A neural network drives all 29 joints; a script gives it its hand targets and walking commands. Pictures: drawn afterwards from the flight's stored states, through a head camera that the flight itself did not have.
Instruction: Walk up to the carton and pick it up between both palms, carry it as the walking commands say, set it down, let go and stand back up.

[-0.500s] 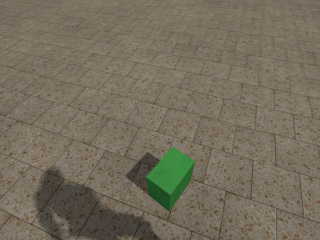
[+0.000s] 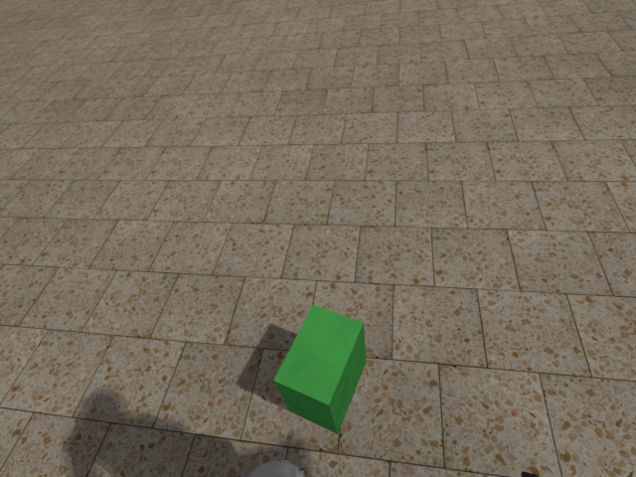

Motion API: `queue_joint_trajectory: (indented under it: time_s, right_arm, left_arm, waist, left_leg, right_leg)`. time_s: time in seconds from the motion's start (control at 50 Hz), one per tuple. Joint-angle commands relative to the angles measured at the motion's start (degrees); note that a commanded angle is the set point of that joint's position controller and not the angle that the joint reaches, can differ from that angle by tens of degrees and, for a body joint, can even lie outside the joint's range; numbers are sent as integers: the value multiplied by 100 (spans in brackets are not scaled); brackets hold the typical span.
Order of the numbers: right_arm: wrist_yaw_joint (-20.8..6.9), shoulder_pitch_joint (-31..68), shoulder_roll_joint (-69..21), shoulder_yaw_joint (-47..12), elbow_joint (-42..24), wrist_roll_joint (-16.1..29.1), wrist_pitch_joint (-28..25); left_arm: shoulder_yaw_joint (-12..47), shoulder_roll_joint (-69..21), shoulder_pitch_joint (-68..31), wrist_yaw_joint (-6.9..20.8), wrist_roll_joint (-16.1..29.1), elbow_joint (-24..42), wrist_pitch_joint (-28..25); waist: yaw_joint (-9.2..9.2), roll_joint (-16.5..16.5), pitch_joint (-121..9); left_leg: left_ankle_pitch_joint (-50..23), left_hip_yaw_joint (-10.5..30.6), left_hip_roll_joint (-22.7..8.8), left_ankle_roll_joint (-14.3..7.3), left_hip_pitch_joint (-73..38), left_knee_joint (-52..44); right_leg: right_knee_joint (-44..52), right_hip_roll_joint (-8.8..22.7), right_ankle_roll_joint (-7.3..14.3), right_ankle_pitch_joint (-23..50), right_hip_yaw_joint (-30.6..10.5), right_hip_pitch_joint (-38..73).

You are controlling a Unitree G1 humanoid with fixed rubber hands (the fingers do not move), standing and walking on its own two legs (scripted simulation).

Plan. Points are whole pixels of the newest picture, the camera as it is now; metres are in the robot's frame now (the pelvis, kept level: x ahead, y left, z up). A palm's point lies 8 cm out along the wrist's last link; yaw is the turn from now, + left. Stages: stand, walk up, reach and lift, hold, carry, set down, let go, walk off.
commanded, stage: walk up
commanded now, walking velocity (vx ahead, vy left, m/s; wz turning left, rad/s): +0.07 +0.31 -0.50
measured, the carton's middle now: (325, 369) +0.51 +0.11 -0.64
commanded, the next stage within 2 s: none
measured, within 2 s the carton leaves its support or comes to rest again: neither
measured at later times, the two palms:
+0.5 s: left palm (78, 412) +0.24 +0.45 -0.13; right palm out of the picture +0.06 -0.06 -0.11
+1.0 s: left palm (107, 396) +0.28 +0.42 -0.15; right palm out of the picture +0.03 +0.04 -0.12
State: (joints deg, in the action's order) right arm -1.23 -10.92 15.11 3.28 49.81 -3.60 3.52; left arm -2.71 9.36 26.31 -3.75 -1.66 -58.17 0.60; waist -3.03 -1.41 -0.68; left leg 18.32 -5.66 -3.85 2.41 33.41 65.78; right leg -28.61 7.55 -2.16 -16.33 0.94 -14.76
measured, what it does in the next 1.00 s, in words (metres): steps to the left, turning right: left foot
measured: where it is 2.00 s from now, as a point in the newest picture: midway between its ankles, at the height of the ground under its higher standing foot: outside the picture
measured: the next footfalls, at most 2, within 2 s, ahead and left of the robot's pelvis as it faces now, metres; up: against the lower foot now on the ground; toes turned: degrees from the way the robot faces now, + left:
left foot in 0.30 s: +0.15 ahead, +0.26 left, +0.00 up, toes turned -1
right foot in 1.20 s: +0.11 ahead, +0.09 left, +0.00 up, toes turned -26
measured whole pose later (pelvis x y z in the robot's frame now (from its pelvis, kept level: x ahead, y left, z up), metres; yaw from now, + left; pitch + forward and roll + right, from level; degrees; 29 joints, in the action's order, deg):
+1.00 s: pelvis +0.13 +0.24 +0.00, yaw -18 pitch -1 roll -4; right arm 3.5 -23.6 7.5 0.5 55.5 -1.4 -0.2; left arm -3.0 10.1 8.3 -1.1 -0.4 -55.6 5.5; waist 1.7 0.1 3.5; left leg 17.3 -16.5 -2.0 -6.4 5.5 23.1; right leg -49.2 0.8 -1.7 -16.5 3.7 -20.9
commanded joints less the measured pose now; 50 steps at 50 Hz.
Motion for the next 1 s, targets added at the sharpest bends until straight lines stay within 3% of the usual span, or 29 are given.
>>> queue_joint_trajectory:
  time_s: [0.0, 0.04, 0.08, 0.14, 0.18, 0.22, 0.24, 0.26, 0.28, 0.3, 0.32, 0.34, 0.36, 0.4, 0.44, 0.52, 0.54, 0.56, 0.58, 0.6, 0.66, 0.72, 0.8, 0.84, 0.88, 0.92, 0.96, 0.98]
  right_arm:
    - [-164, -191, 15, 8, -435, 61, 78]
    - [-204, 184, -98, -42, -505, 36, 72]
    - [-248, 485, -100, -39, -629, 44, 63]
    - [-269, 872, -226, -124, -743, 150, 53]
    - [-219, 714, -63, -72, -779, 181, 67]
    - [-206, 331, 80, 19, -715, 220, 70]
    - [-148, -265, 139, 75, -547, 237, 55]
    - [-62, -1020, 510, 215, -271, 126, 2]
    - [-53, -1521, 1143, 279, -296, 62, -85]
    - [-13, -1206, 1335, 206, -493, 186, -115]
    - [8, -870, 1033, 118, -529, 195, -90]
    - [45, -639, 743, 25, -468, 158, -142]
    - [63, -442, 490, -40, -425, 172, -197]
    - [145, -203, 136, -132, -354, 61, -258]
    - [230, -403, 137, -117, -188, 58, -329]
    - [356, -919, -99, -202, 38, 76, -400]
    - [363, -1013, -95, -179, 67, 102, -408]
    - [374, -1124, -48, -174, 56, 126, -419]
    - [394, -1230, -39, -181, 77, 154, -436]
    - [405, -1491, 51, -156, 192, 243, -514]
    - [424, -1735, 383, 4, 361, 344, -574]
    - [485, -2107, 227, 31, 521, 367, -520]
    - [507, -1973, -34, -52, 480, 239, -419]
    - [504, -1907, -93, -88, 494, 259, -444]
    - [509, -1892, -82, -101, 508, 252, -411]
    - [483, -1860, -151, -180, 557, 211, -379]
    - [469, -1817, -186, -194, 595, 180, -348]
    - [477, -1746, -206, -204, 596, 166, -337]
  left_arm:
    - [-223, 1244, 167, -18, 29, 308, -127]
    - [-269, 1209, 459, 17, 17, 322, -106]
    - [-363, 1261, 463, 28, 20, 428, -100]
    - [-496, 1415, 377, 64, -35, 508, -72]
    - [-545, 1568, 251, 64, -56, 542, -20]
    - [-545, 1694, -99, 31, 1, 679, 33]
    - [-516, 1672, -333, 18, 30, 804, 32]
    - [-432, 1409, -381, 38, -3, 881, 23]
    - [-324, 788, -240, 50, -129, 1001, 66]
    - [-328, 690, -228, -33, -126, 915, 153]
    - [-383, 865, -366, -58, -47, 847, 234]
    - [-416, 875, -643, -51, -29, 912, 249]
    - [-392, 907, -709, -39, -7, 755, 267]
    - [-400, 855, -494, 67, 10, 689, 275]
    - [-430, 815, -309, 130, -55, 596, 273]
    - [-344, 518, -892, 176, -52, 719, 317]
    - [-360, 504, -1117, 168, -22, 818, 316]
    - [-337, 490, -1258, 174, -32, 867, 327]
    - [-260, 445, -1421, 178, -20, 917, 328]
    - [-267, 454, -1584, 199, -26, 885, 331]
    - [-232, 521, -1687, 213, 43, 825, 319]
    - [-212, 526, -1758, 241, 106, 668, 349]
    - [-89, 302, -1766, 270, 126, 588, 405]
    - [-102, 319, -1805, 255, 113, 522, 438]
    - [-89, 267, -1783, 246, 102, 499, 459]
    - [-50, 196, -1663, 263, 134, 433, 452]
    - [-26, 183, -1763, 263, 145, 495, 465]
    - [-41, 236, -1771, 250, 145, 494, 459]
  waist:
    - [374, 1244, -211]
    - [175, 1283, -206]
    - [85, 1251, -120]
    - [-113, 1789, 228]
    - [-36, 1846, 267]
    - [224, 1750, 241]
    - [544, 1448, 50]
    - [802, 504, -383]
    - [845, -1743, -806]
    - [781, -2248, -517]
    - [707, -1577, -330]
    - [624, -1258, -16]
    - [435, -1135, 365]
    - [159, -1051, 512]
    - [181, -778, 211]
    - [282, -408, 130]
    - [316, -523, 55]
    - [360, -387, -2]
    - [365, -372, 53]
    - [418, -91, -40]
    - [442, -154, -261]
    - [545, -175, -77]
    - [489, -740, 201]
    - [485, -611, 273]
    - [484, -671, 400]
    - [429, -821, 397]
    - [479, -848, 414]
    - [499, -820, 361]
  left_leg:
    - [-769, 397, -48, 44, 607, 73]
    - [-914, 290, -51, 77, 611, -130]
    - [-807, 192, -66, 189, 467, -885]
    - [-276, 9, -73, 277, -148, -1841]
    - [-22, 26, -118, 285, -714, -2401]
    - [56, 105, -83, 190, -1617, -3110]
    - [-366, 58, -33, 92, -2617, -3750]
    - [-234, 87, -131, -67, -3606, -4345]
    - [-837, 1485, -1747, -314, -4142, -4820]
    - [-1524, 1960, -2119, -753, -3609, -5091]
    - [-918, 1484, -1936, -877, -3050, -5204]
    - [-816, 1249, -1681, -895, -2416, -5266]
    - [-624, 946, -1320, -676, -1953, -5363]
    - [-1513, 570, -978, -612, -1954, -5174]
    - [-2298, 525, -1042, -741, -2231, -5034]
    - [-2578, 626, -1176, -908, -2573, -5026]
    - [-2461, 673, -1190, -935, -2707, -5017]
    - [-2420, 668, -1216, -879, -2822, -5043]
    - [-2871, 647, -1223, -796, -2937, -5004]
    - [-3872, 876, -1536, -688, -3030, -4893]
    - [-5357, 758, -1689, -546, -3566, -4504]
    - [-6274, 672, -1687, -210, -3968, -4337]
    - [-5371, 81, -1255, -185, -3658, -4552]
    - [-5357, -25, -1282, -233, -3503, -4586]
    - [-4861, -175, -1173, -175, -3309, -4647]
    - [-5055, -328, -1054, -249, -3217, -4615]
    - [-4052, -352, -1010, -406, -3122, -4703]
    - [-3995, -343, -994, -476, -3107, -4698]
  right_leg:
    - [853, 864, 644, 3740, -831, 969]
    - [820, 841, 613, 3465, -859, 1067]
    - [1023, 924, 729, 2472, -936, 828]
    - [1205, 1037, 821, 1681, -1126, 287]
    - [1232, 1226, 757, 1604, -1287, 27]
    - [1010, 1222, 588, 1422, -1287, -536]
    - [558, 985, 340, 1188, -1072, -1073]
    - [-393, 437, 76, 392, -730, -1458]
    - [-2338, -447, -99, -2146, 52, -2144]
    - [-3269, -679, -134, -2553, -33, -2551]
    - [-3812, -560, -38, -2038, -161, -2374]
    - [-3954, -543, 66, -1586, -257, -2267]
    - [-3918, -459, 186, -1204, -260, -2055]
    - [-3879, -455, 183, -817, -60, -1674]
    - [-3734, -620, 192, -708, 94, -1523]
    - [-3050, -753, 237, -567, -43, -1528]
    - [-2785, -762, 247, -620, -118, -1453]
    - [-2486, -721, 209, -568, -52, -1399]
    - [-2103, -701, 205, -482, 12, -1439]
    - [-1944, -705, 186, -417, -94, -1324]
    - [-1770, -742, 181, -484, 39, -1302]
    - [-2136, -836, 144, -505, 28, -1609]
    - [-2181, -782, 79, -184, 137, -1393]
    - [-2277, -767, 51, -86, 205, -1260]
    - [-2293, -722, 35, 11, 271, -1190]
    - [-2212, -693, 19, -6, 343, -1024]
    - [-2069, -669, 46, -39, 458, -979]
    - [-1997, -621, 48, -109, 444, -936]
